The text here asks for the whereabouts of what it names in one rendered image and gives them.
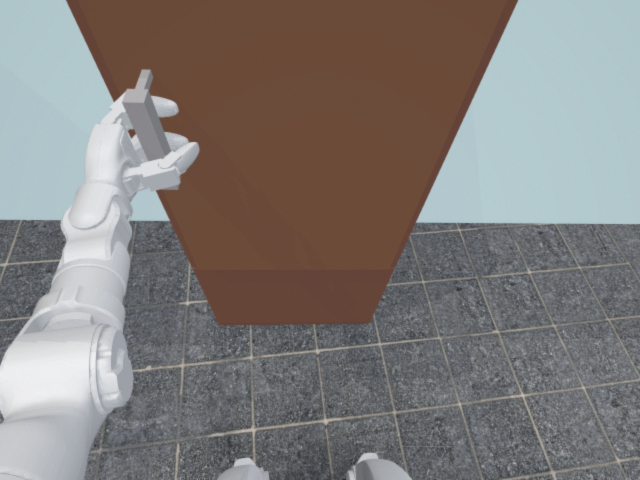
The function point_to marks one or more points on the left robot upper arm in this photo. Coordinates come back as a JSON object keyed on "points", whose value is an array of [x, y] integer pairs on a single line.
{"points": [[58, 386]]}

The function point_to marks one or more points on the robot left hand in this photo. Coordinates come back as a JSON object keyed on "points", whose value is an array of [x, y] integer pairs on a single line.
{"points": [[110, 153]]}

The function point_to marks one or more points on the right robot thigh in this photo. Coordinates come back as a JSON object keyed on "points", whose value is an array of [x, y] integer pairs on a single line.
{"points": [[377, 469]]}

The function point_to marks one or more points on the handle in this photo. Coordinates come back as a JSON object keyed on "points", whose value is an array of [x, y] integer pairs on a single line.
{"points": [[143, 116]]}

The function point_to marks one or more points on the cupboard door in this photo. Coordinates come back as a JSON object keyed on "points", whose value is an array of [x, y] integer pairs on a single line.
{"points": [[319, 122]]}

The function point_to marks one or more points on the robot right shin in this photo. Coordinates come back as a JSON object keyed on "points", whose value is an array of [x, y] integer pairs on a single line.
{"points": [[366, 456]]}

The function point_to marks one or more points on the robot left forearm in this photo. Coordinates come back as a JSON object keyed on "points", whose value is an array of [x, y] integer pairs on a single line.
{"points": [[91, 279]]}

